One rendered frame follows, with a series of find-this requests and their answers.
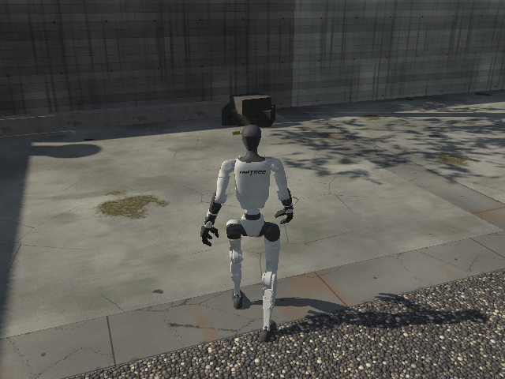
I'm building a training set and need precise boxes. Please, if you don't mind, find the robot right foot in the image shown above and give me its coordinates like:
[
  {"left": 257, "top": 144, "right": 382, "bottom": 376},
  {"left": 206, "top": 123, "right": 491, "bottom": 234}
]
[{"left": 260, "top": 320, "right": 275, "bottom": 342}]

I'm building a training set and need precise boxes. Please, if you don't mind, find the robot foot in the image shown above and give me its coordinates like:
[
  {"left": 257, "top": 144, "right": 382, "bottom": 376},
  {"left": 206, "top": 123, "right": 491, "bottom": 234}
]
[
  {"left": 232, "top": 290, "right": 243, "bottom": 309},
  {"left": 260, "top": 320, "right": 275, "bottom": 342}
]

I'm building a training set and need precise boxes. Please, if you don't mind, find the right robot hand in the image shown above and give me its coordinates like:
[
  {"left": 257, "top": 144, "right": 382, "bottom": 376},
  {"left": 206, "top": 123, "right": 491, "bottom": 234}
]
[{"left": 275, "top": 209, "right": 293, "bottom": 224}]

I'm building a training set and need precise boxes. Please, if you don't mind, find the right robot forearm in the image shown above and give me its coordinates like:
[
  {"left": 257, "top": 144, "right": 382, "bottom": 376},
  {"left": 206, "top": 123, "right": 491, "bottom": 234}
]
[{"left": 281, "top": 188, "right": 294, "bottom": 213}]

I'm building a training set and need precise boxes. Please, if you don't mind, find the right robot upper arm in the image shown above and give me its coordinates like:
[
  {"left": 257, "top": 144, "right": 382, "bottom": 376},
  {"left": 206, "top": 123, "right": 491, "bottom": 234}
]
[{"left": 268, "top": 158, "right": 290, "bottom": 201}]

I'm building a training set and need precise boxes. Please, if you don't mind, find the robot left foot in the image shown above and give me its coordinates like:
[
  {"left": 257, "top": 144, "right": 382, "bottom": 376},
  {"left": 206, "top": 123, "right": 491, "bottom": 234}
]
[{"left": 232, "top": 290, "right": 243, "bottom": 309}]

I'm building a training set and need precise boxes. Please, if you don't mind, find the left robot forearm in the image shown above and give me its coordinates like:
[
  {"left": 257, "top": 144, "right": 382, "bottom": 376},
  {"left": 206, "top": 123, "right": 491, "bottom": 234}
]
[{"left": 204, "top": 191, "right": 222, "bottom": 228}]

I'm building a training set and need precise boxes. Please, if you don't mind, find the left robot upper arm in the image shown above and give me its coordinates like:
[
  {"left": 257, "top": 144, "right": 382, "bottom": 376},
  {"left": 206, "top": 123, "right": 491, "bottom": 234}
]
[{"left": 214, "top": 159, "right": 236, "bottom": 204}]

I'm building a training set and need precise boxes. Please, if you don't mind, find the left robot hand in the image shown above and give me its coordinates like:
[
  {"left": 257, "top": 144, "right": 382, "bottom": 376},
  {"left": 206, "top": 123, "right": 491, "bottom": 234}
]
[{"left": 200, "top": 225, "right": 219, "bottom": 246}]

